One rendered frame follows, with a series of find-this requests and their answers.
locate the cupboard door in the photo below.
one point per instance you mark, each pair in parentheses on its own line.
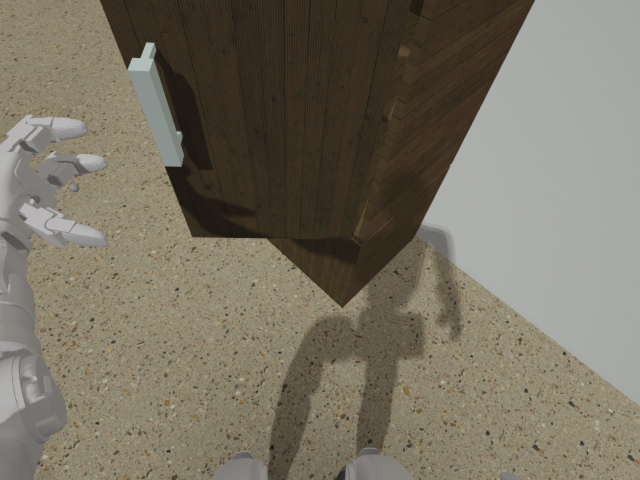
(279,103)

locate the robot shin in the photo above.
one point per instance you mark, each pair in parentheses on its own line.
(367,451)
(242,454)

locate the right robot shin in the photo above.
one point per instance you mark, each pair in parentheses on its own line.
(367,451)

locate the robot left upper arm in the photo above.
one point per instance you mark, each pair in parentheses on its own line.
(32,409)

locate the handle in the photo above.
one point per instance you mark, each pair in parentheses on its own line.
(146,81)

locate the left robot shin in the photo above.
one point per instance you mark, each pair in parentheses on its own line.
(242,454)

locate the left robot hand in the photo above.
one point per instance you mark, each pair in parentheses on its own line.
(18,181)

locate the left robot forearm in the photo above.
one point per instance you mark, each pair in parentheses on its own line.
(17,307)

